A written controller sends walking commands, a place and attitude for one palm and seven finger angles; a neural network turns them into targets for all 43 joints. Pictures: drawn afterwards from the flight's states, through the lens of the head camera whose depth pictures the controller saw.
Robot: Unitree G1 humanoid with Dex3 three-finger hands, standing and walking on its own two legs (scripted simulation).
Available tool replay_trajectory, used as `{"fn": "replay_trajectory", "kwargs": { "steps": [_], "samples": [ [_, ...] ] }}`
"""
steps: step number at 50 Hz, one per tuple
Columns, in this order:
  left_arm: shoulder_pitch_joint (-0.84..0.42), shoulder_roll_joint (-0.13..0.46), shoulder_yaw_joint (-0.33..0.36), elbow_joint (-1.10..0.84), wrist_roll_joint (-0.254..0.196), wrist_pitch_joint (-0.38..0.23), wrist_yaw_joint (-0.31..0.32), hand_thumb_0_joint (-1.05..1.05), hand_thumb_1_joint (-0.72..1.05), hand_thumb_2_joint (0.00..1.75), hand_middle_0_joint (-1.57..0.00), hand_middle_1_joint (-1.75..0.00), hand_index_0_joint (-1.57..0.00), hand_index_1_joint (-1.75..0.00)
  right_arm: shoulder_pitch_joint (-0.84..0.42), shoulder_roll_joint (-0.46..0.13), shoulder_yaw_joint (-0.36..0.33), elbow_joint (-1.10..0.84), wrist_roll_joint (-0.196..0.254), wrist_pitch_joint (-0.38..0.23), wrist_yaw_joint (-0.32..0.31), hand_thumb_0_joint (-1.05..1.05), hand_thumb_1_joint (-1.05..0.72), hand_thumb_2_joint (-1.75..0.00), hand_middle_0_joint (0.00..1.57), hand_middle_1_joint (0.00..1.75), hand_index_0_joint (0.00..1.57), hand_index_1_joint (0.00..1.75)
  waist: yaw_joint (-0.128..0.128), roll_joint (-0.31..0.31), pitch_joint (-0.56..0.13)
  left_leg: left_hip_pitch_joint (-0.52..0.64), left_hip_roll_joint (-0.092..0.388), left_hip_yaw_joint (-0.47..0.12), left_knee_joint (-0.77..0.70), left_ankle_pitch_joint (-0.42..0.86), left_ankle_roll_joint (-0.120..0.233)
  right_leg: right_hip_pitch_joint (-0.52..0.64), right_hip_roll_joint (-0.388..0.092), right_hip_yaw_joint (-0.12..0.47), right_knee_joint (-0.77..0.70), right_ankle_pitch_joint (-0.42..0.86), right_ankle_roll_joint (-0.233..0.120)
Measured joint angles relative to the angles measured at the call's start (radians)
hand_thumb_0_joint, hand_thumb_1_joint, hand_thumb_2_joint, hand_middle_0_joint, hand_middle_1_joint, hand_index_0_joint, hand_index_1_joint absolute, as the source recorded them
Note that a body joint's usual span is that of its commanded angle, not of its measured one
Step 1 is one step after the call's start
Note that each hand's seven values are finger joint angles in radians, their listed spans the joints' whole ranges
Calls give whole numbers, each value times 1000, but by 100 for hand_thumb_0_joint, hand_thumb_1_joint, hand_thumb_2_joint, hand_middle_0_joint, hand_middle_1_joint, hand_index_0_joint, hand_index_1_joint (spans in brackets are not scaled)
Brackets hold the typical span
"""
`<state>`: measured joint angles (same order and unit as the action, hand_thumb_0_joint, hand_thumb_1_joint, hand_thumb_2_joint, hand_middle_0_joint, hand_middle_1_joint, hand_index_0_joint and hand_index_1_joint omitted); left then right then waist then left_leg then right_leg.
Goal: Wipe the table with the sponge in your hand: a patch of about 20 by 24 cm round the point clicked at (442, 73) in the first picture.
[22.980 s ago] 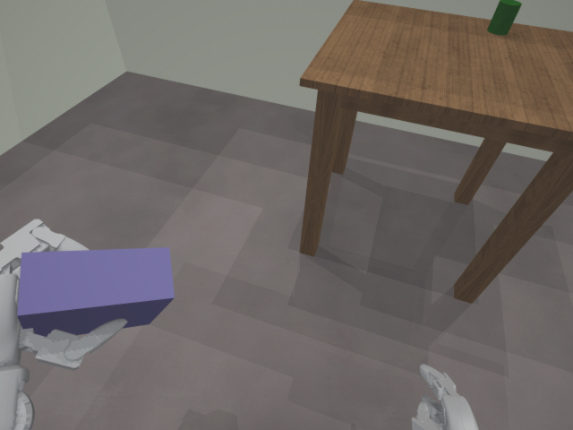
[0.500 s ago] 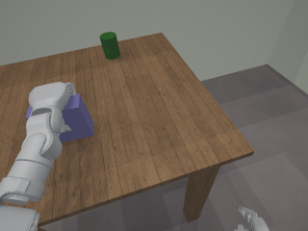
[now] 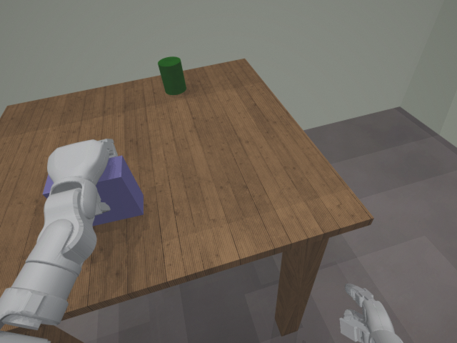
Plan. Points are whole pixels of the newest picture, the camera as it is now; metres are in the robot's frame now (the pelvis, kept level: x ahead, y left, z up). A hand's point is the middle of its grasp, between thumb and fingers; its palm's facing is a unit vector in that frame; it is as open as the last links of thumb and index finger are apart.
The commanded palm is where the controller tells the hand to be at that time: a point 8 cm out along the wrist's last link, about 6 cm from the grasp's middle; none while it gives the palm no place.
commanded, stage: wipe back along the middle lane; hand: left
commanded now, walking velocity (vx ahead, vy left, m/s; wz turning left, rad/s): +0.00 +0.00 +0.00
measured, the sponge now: (104, 200) +0.33 +0.29 +0.08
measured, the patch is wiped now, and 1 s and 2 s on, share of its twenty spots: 0.55 0.75 0.85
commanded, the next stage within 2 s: slide across to the third lane in 0.78 s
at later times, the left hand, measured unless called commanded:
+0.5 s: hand (95, 199) +0.30 +0.26 +0.14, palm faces +0.14 -0.07 -0.99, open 9.8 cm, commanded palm +0.25 +0.24 +0.17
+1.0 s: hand (100, 220) +0.25 +0.23 +0.14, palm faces +0.18 -0.12 -0.98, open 9.7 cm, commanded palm +0.22 +0.20 +0.18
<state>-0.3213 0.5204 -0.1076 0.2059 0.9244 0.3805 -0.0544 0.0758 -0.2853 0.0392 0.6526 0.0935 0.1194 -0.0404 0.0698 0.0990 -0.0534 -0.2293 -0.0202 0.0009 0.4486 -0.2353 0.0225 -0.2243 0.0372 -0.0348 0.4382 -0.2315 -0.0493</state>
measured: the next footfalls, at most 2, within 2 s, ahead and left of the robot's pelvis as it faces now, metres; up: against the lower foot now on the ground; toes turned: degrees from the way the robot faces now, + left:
none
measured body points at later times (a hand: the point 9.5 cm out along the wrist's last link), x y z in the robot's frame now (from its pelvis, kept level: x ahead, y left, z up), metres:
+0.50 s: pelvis +0.01 +0.01 +0.00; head +0.00 -0.03 +0.45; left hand +0.28 +0.26 +0.19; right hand +0.25 -0.19 -0.09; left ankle +0.00 +0.11 -0.74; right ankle +0.00 -0.09 -0.74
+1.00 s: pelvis +0.00 +0.00 +0.00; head -0.02 -0.05 +0.44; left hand +0.24 +0.23 +0.19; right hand +0.24 -0.19 -0.09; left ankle +0.00 +0.11 -0.74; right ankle +0.00 -0.09 -0.74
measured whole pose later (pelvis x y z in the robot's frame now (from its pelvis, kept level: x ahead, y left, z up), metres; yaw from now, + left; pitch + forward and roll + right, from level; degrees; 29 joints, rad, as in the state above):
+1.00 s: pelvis +0.00 +0.00 +0.00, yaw +0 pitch -2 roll +0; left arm 0.04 0.43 -0.19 -0.33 0.94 0.56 -0.01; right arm 0.03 -0.27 0.06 0.62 0.08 0.13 0.01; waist 0.13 0.12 -0.04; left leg -0.19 -0.02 0.01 0.48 -0.26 0.02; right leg -0.20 0.04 -0.02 0.49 -0.26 -0.05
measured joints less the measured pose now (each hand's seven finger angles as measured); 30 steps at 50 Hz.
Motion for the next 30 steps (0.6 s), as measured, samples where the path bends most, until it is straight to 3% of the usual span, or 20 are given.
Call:
{"fn": "replay_trajectory", "kwargs": {
  "steps": [5, 12, 24, 30],
  "samples": [
    [28, -10, -8, -43, 12, 27, 5, 1, -46, 107, -72, -141, -72, -145, -2, 5, 3, -7, -2, -1, 6, 1, -91, -90, 20, 30, 20, 30, 2, 5, -1, 1, -2, 3, -1, -1, 3, 1, -2, 3, -1, 0, 3],
    [128, -21, -3, -177, -5, 51, 4, 2, -45, 106, -71, -142, -72, -145, -2, 2, 5, -9, -6, 5, 21, 1, -91, -90, 20, 30, 20, 30, 11, 13, -12, 17, -6, 10, 2, -15, 9, 14, -6, 11, 3, -12, 10],
    [244, -64, -47, -380, 24, 139, 13, 2, -45, 106, -68, -144, -72, -143, -39, 6, 6, -25, -9, 15, 44, 1, -91, -90, 20, 30, 19, 30, 38, 16, -9, 26, -14, 13, 12, -28, 16, 22, -13, 14, 16, -27, 17],
    [287, -70, -51, -440, 25, 157, 16, 3, -45, 106, -67, -144, -72, -142, -43, 11, 11, -23, -11, 18, 51, 1, -91, -90, 20, 30, 18, 30, 40, 16, -6, 27, -13, 16, 19, -32, 17, 21, -12, 17, 24, -30, 17]
  ]
}}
